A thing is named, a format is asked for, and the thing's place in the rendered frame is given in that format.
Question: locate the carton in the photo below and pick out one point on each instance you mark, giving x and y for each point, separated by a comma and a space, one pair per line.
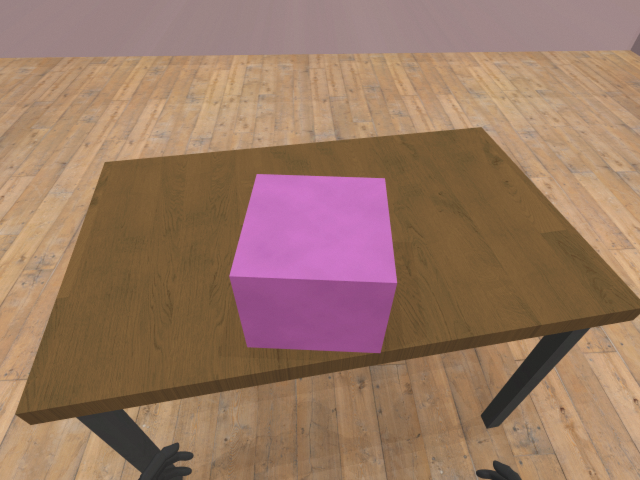
314, 268

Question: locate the right robot hand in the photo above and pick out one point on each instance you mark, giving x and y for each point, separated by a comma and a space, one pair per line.
503, 472

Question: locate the table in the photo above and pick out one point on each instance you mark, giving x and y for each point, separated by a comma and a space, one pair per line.
146, 311

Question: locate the left robot hand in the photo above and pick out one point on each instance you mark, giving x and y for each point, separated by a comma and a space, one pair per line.
167, 456

